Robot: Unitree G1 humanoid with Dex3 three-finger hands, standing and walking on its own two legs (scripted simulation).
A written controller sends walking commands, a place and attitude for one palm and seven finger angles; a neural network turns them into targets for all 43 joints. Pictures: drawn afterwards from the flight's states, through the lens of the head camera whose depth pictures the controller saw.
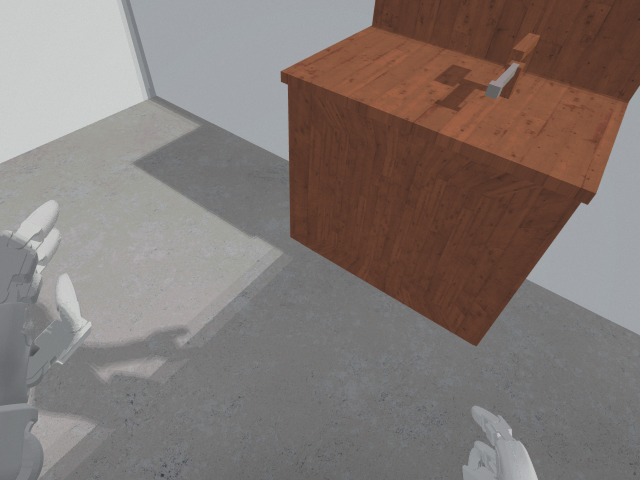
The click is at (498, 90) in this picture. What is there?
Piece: tap's lever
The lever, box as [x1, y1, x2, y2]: [485, 80, 503, 98]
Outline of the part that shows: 492,80 487,87 485,95 496,98 499,95 503,84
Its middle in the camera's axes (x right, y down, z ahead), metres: +0.40 -0.34 +0.89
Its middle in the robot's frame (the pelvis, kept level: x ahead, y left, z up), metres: +0.92 -0.34 +0.08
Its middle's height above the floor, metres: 0.85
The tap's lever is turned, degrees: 0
